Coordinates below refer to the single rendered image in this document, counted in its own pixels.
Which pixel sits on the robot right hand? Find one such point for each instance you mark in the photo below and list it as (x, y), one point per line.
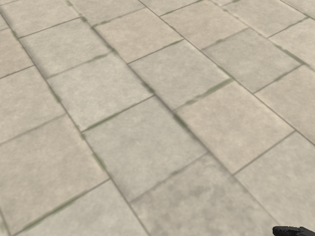
(292, 231)

